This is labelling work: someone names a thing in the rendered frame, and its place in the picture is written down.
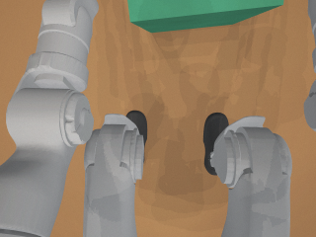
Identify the robot left forearm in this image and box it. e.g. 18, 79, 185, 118
6, 0, 99, 135

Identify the carton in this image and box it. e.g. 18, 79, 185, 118
127, 0, 284, 34

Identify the right robot foot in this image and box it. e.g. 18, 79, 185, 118
203, 113, 229, 176

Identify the right robot thigh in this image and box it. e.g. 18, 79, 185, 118
217, 126, 291, 237

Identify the left robot upper arm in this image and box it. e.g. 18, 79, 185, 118
0, 88, 94, 237

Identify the right robot upper arm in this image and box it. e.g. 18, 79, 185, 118
303, 80, 316, 131

